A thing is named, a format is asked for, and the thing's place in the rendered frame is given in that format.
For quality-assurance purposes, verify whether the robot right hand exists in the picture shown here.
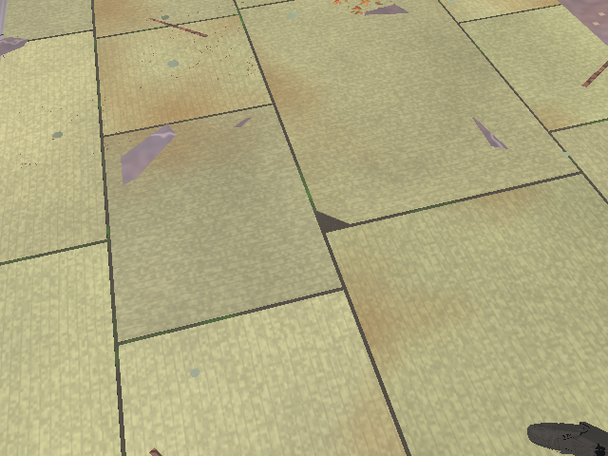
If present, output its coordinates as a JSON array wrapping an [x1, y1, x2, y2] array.
[[527, 422, 608, 456]]

